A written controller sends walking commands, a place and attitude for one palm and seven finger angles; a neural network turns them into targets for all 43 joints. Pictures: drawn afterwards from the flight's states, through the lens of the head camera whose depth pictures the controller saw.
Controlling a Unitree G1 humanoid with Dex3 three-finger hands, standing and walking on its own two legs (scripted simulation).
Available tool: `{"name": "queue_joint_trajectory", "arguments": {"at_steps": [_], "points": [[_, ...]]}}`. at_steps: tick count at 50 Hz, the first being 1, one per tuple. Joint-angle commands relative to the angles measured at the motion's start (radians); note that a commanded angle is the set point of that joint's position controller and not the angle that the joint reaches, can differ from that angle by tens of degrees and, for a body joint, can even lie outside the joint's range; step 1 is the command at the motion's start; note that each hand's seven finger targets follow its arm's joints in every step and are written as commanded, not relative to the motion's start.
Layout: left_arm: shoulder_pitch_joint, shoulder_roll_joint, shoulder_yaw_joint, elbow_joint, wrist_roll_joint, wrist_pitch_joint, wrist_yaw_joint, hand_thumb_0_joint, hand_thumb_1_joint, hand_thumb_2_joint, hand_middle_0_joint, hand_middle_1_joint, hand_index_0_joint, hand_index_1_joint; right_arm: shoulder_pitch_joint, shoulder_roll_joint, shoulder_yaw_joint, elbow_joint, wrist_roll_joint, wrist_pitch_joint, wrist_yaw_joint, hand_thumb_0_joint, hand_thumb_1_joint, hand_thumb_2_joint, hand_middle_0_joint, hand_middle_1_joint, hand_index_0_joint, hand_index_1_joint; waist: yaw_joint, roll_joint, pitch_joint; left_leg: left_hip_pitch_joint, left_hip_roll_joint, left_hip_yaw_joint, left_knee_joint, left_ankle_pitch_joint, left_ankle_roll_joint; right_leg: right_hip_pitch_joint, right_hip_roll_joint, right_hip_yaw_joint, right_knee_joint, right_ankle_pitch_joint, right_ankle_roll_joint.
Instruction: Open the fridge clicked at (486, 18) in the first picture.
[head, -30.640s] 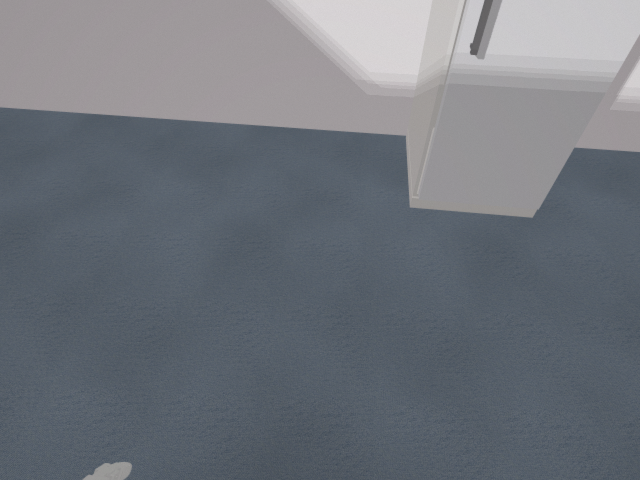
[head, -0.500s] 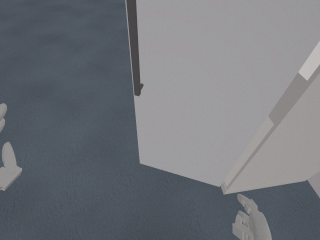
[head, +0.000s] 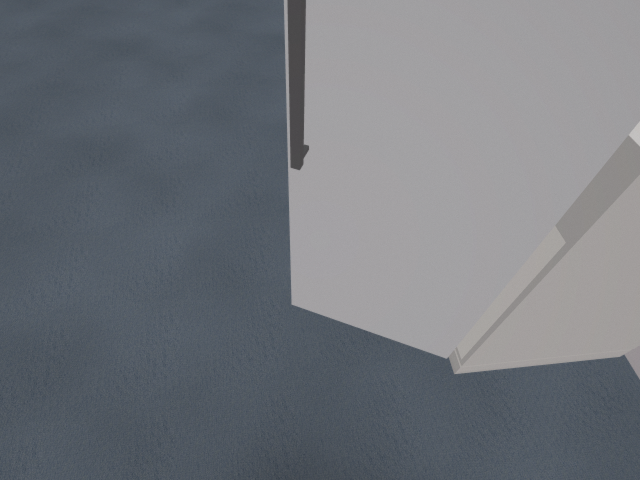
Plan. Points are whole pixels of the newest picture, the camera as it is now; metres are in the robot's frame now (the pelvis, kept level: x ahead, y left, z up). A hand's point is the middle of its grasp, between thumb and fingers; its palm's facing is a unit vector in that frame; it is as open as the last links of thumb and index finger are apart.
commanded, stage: let the arm hang, fingers relaxed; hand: left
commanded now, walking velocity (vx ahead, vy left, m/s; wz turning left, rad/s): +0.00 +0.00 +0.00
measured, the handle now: (301, 72) +0.66 +0.08 +0.16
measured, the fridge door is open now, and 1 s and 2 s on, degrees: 64 64 64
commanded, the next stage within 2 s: look to check the result in 0.62 s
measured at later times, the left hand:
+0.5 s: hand out of the picture +0.09 +0.22 -0.16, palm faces -0.03 -0.96 -0.27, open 7.3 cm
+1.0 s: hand out of the picture +0.12 +0.24 -0.15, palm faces -0.06 -0.94 -0.34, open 7.3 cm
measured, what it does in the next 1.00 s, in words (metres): stands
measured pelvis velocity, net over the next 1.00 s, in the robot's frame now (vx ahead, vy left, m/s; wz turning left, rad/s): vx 0.03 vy -0.01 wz -0.03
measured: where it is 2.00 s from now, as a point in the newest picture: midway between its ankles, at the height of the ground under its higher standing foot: outside the picture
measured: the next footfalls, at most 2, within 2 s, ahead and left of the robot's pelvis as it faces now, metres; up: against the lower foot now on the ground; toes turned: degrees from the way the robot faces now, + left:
none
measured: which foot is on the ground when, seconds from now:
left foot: down 0.00-1.00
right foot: down 0.00-1.00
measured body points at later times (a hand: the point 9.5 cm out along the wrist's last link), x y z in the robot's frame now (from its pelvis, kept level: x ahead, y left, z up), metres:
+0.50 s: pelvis +0.01 +0.00 +0.01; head +0.02 +0.00 +0.45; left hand +0.09 +0.27 -0.14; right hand +0.07 -0.27 -0.14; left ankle +0.03 +0.09 -0.74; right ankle +0.00 -0.11 -0.74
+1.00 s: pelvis +0.03 -0.01 +0.01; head +0.05 -0.01 +0.46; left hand +0.12 +0.29 -0.13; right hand +0.10 -0.30 -0.13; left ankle +0.03 +0.09 -0.74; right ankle +0.00 -0.11 -0.74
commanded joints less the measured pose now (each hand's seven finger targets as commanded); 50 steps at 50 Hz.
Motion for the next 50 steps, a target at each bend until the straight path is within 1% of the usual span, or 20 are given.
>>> {"name": "queue_joint_trajectory", "arguments": {"at_steps": [1,3,5,8,12,13,16,17,23,27,28,32,33,36,37,39,41,43,45,50], "points": [[-0.022,0.124,0.025,-0.025,-0.006,-0.04,0.011,0.0,0.9,0.9,-0.2,-0.3,-0.2,-0.3,-0.006,-0.152,-0.037,-0.041,0.004,-0.039,-0.019,0.0,-0.9,-0.9,0.2,0.3,0.2,0.3,-0.004,0.042,-0.063,-0.005,0.114,-0.122,-0.142,-0.048,0.019,0.031,-0.101,0.12,-0.093,-0.022,-0.049],[-0.025,0.136,0.026,-0.011,-0.004,-0.04,0.012,0.0,0.9,0.9,-0.2,-0.3,-0.2,-0.3,-0.001,-0.157,-0.04,-0.03,0.005,-0.038,-0.019,0.0,-0.9,-0.9,0.2,0.3,0.2,0.3,-0.003,0.02,-0.041,-0.01,0.114,-0.121,-0.147,-0.059,0.019,0.024,-0.1,0.12,-0.099,-0.041,-0.049],[-0.034,0.135,0.027,0.001,-0.005,-0.04,0.012,0.0,0.9,0.9,-0.2,-0.3,-0.2,-0.3,-0.003,-0.16,-0.041,-0.017,0.004,-0.04,-0.019,0.0,-0.9,-0.9,0.2,0.3,0.2,0.3,-0.006,0.022,-0.034,-0.01,0.119,-0.127,-0.164,-0.075,0.021,0.015,-0.1,0.121,-0.096,-0.05,-0.048],[-0.04,0.151,0.029,0.008,-0.002,-0.039,0.013,0.0,0.9,0.9,-0.2,-0.3,-0.2,-0.3,-0.017,-0.176,-0.045,-0.012,0.004,-0.041,-0.017,0.0,-0.9,-0.9,0.2,0.3,0.2,0.3,0.0,0.009,-0.011,-0.021,0.122,-0.131,-0.181,-0.103,0.023,0.009,-0.097,0.119,-0.095,-0.063,-0.044],[-0.073,0.166,0.033,0.007,-0.001,-0.044,0.012,0.0,0.9,0.9,-0.2,-0.3,-0.2,-0.3,-0.052,-0.196,-0.049,-0.008,0.003,-0.048,-0.015,0.0,-0.9,-0.9,0.2,0.3,0.2,0.3,-0.002,0.001,-0.029,0.008,0.126,-0.135,-0.187,-0.057,0.024,0.014,-0.103,0.125,-0.092,-0.024,-0.042],[-0.075,0.178,0.034,0.005,0.0,-0.047,0.012,0.0,0.9,0.9,-0.2,-0.3,-0.2,-0.3,-0.06,-0.202,-0.049,-0.01,0.005,-0.05,-0.014,0.0,-0.9,-0.9,0.2,0.3,0.2,0.3,0.001,0.003,-0.045,0.02,0.127,-0.129,-0.177,-0.011,0.024,0.028,-0.106,0.125,-0.091,0.008,-0.041],[-0.107,0.19,0.034,0.002,-0.001,-0.05,0.01,0.0,0.9,0.9,-0.2,-0.3,-0.2,-0.3,-0.094,-0.217,-0.047,-0.004,0.004,-0.053,-0.011,0.0,-0.9,-0.9,0.2,0.3,0.2,0.3,-0.001,0.018,-0.049,0.039,0.129,-0.126,-0.187,0.02,0.018,0.031,-0.112,0.127,-0.096,0.026,-0.036],[-0.12,0.196,0.034,0.001,-0.002,-0.05,0.009,0.0,0.9,0.9,-0.2,-0.3,-0.2,-0.3,-0.11,-0.224,-0.047,-0.005,0.003,-0.052,-0.01,0.0,-0.9,-0.9,0.2,0.3,0.2,0.3,-0.001,0.02,-0.035,0.039,0.129,-0.128,-0.192,0.013,0.016,0.025,-0.113,0.128,-0.103,0.021,-0.035],[-0.176,0.238,0.037,-0.015,-0.001,-0.06,0.006,0.0,0.9,0.9,-0.2,-0.3,-0.2,-0.3,-0.168,-0.262,-0.047,-0.008,0.005,-0.058,-0.005,0.0,-0.9,-0.9,0.2,0.3,0.2,0.3,-0.004,0.013,-0.071,0.089,0.13,-0.118,-0.186,0.116,0.007,0.056,-0.126,0.136,-0.122,0.096,-0.031],[-0.213,0.259,0.035,-0.019,-0.003,-0.059,0.003,0.0,0.9,0.9,-0.2,-0.3,-0.2,-0.3,-0.204,-0.292,-0.045,-0.005,0.005,-0.058,-0.002,0.0,-0.9,-0.9,0.2,0.3,0.2,0.3,-0.006,0.034,-0.069,0.098,0.135,-0.121,-0.208,0.107,0.0,0.063,-0.128,0.141,-0.137,0.083,-0.027],[-0.211,0.264,0.037,-0.021,-0.002,-0.061,0.003,0.0,0.9,0.9,-0.2,-0.3,-0.2,-0.3,-0.209,-0.295,-0.044,-0.008,0.006,-0.059,-0.002,0.0,-0.9,-0.9,0.2,0.3,0.2,0.3,-0.003,0.029,-0.079,0.106,0.134,-0.119,-0.199,0.133,0.001,0.074,-0.129,0.143,-0.14,0.108,-0.028],[-0.235,0.281,0.034,-0.021,-0.006,-0.063,0.0,0.0,0.9,0.9,-0.2,-0.3,-0.2,-0.3,-0.233,-0.321,-0.043,-0.007,0.006,-0.06,-0.001,0.0,-0.9,-0.9,0.2,0.3,0.2,0.3,-0.008,0.026,-0.104,0.14,0.139,-0.115,-0.203,0.162,-0.004,0.085,-0.135,0.145,-0.147,0.135,-0.026],[-0.233,0.286,0.035,-0.026,-0.004,-0.065,0.002,0.0,0.9,0.9,-0.2,-0.3,-0.2,-0.3,-0.231,-0.32,-0.044,-0.009,0.007,-0.061,0.0,0.0,-0.9,-0.9,0.2,0.3,0.2,0.3,-0.006,0.016,-0.118,0.148,0.139,-0.113,-0.194,0.191,-0.002,0.099,-0.138,0.143,-0.146,0.168,-0.027],[-0.246,0.295,0.033,-0.023,-0.007,-0.064,0.001,0.0,0.9,0.9,-0.2,-0.3,-0.2,-0.3,-0.243,-0.334,-0.042,-0.008,0.008,-0.06,0.0,0.0,-0.9,-0.9,0.2,0.3,0.2,0.3,-0.01,0.011,-0.113,0.16,0.143,-0.111,-0.204,0.196,-0.007,0.099,-0.14,0.143,-0.15,0.176,-0.025],[-0.243,0.296,0.032,-0.022,-0.007,-0.065,0.001,0.0,0.9,0.9,-0.2,-0.3,-0.2,-0.3,-0.242,-0.338,-0.041,-0.006,0.007,-0.06,0.0,0.0,-0.9,-0.9,0.2,0.3,0.2,0.3,-0.008,0.017,-0.129,0.169,0.143,-0.109,-0.2,0.207,-0.006,0.11,-0.142,0.146,-0.152,0.188,-0.026],[-0.248,0.305,0.031,-0.023,-0.007,-0.065,0.002,0.0,0.9,0.9,-0.2,-0.3,-0.2,-0.3,-0.243,-0.338,-0.039,-0.005,0.01,-0.059,0.0,0.0,-0.9,-0.9,0.2,0.3,0.2,0.3,-0.011,0.011,-0.124,0.171,0.144,-0.106,-0.198,0.223,-0.008,0.116,-0.144,0.144,-0.152,0.213,-0.026],[-0.246,0.306,0.03,-0.021,-0.008,-0.066,0.003,0.0,0.9,0.9,-0.2,-0.3,-0.2,-0.3,-0.244,-0.345,-0.039,-0.005,0.009,-0.059,0.0,0.0,-0.9,-0.9,0.2,0.3,0.2,0.3,-0.01,0.016,-0.138,0.187,0.145,-0.103,-0.196,0.243,-0.009,0.125,-0.145,0.146,-0.15,0.239,-0.027],[-0.245,0.31,0.03,-0.022,-0.008,-0.067,0.004,0.0,0.9,0.9,-0.2,-0.3,-0.2,-0.3,-0.242,-0.344,-0.039,-0.005,0.011,-0.057,-0.001,0.0,-0.9,-0.9,0.2,0.3,0.2,0.3,-0.01,-0.003,-0.122,0.184,0.145,-0.101,-0.194,0.242,-0.008,0.122,-0.145,0.142,-0.156,0.245,-0.025],[-0.243,0.309,0.028,-0.019,-0.009,-0.067,0.005,0.0,0.9,0.9,-0.2,-0.3,-0.2,-0.3,-0.24,-0.346,-0.039,-0.002,0.01,-0.056,-0.001,0.0,-0.9,-0.9,0.2,0.3,0.2,0.3,-0.012,0.002,-0.134,0.194,0.146,-0.097,-0.196,0.243,-0.01,0.129,-0.147,0.146,-0.156,0.259,-0.027],[-0.244,0.31,0.028,-0.017,-0.01,-0.066,0.007,0.0,0.9,0.9,-0.2,-0.3,-0.2,-0.3,-0.238,-0.345,-0.038,0.001,0.01,-0.055,-0.002,0.0,-0.9,-0.9,0.2,0.3,0.2,0.3,-0.012,0.01,-0.125,0.195,0.146,-0.095,-0.198,0.25,-0.012,0.136,-0.146,0.147,-0.158,0.272,-0.027]]}}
